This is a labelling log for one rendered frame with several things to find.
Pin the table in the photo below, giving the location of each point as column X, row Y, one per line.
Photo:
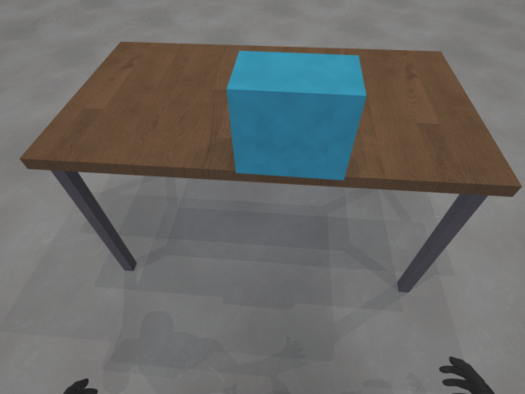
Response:
column 160, row 109

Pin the right robot hand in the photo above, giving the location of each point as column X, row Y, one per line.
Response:
column 474, row 383

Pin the carton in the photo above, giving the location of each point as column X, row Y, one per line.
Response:
column 295, row 114

